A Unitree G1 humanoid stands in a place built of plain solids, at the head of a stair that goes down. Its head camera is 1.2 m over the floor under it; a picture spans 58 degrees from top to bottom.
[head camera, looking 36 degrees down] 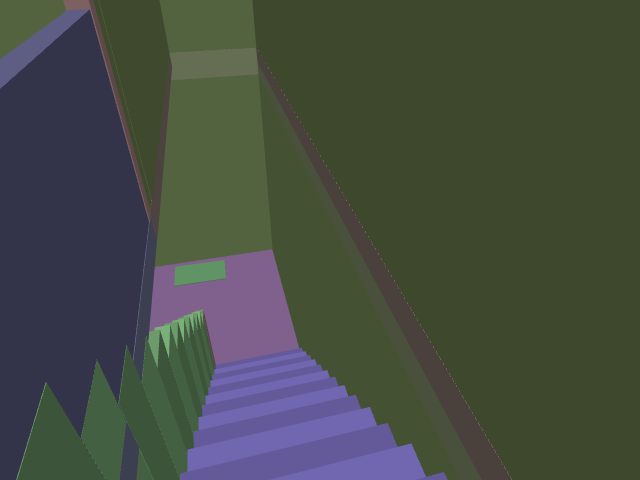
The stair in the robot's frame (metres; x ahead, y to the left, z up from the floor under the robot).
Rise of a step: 0.20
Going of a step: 0.23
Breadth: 1.01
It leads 14 degrees to the left of straight ahead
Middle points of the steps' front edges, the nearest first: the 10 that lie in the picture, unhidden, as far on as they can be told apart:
1.09 0.15 -0.81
1.31 0.20 -1.02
1.53 0.26 -1.22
1.75 0.32 -1.43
1.97 0.37 -1.63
2.19 0.43 -1.83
2.41 0.48 -2.04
2.63 0.54 -2.24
2.85 0.59 -2.45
3.06 0.65 -2.65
